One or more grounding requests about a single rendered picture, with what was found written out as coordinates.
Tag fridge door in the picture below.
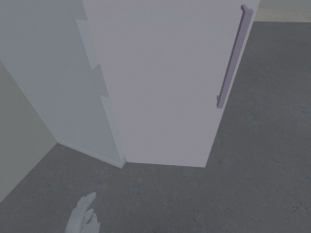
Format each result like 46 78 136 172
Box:
83 0 260 168

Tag handle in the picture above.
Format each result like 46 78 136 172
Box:
217 4 254 109

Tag left robot hand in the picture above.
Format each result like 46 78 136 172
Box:
63 192 100 233

